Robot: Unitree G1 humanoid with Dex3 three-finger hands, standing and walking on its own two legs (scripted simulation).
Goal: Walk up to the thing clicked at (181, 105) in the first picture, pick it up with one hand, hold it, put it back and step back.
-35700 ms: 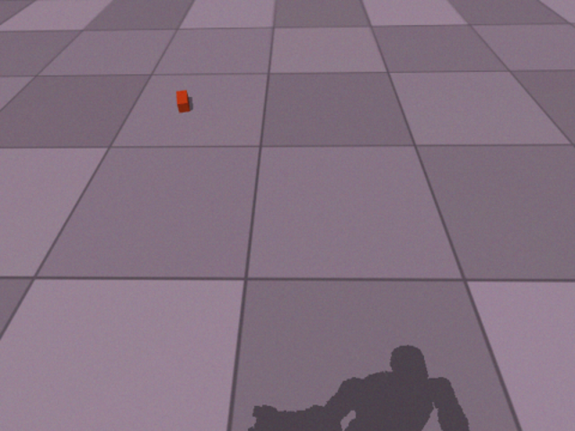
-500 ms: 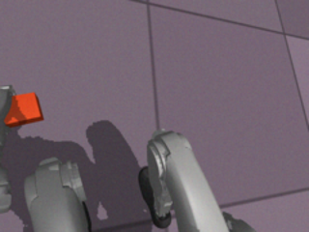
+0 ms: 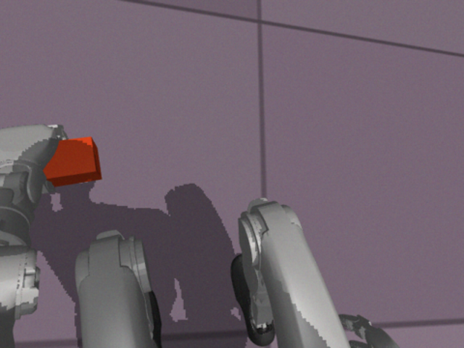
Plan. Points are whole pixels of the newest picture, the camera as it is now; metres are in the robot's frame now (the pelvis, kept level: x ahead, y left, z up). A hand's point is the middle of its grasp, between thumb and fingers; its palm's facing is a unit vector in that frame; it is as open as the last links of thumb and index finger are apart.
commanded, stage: lift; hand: left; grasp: from above
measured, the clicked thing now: (47, 165) +0.47 +0.27 -0.19
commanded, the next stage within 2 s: hold in 1.68 s
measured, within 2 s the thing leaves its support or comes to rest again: neither
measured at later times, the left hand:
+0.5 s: hand out of the picture +0.41 +0.28 -0.06, palm faces -0.47 -0.04 -0.88, open 9.8 cm
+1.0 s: hand out of the picture +0.35 +0.28 +0.15, palm faces -0.45 -0.09 -0.89, open 9.8 cm
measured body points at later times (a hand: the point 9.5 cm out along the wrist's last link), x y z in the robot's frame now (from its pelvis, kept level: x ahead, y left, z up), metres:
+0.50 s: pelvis +0.00 +0.00 +0.07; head +0.19 +0.05 +0.47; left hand +0.43 +0.28 -0.01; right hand +0.09 -0.27 -0.05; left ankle +0.08 +0.13 -0.31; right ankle +0.11 -0.12 -0.31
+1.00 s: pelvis +0.01 +0.01 +0.24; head +0.13 +0.03 +0.67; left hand +0.37 +0.28 +0.20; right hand +0.15 -0.25 +0.12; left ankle +0.08 +0.13 -0.31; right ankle +0.10 -0.12 -0.31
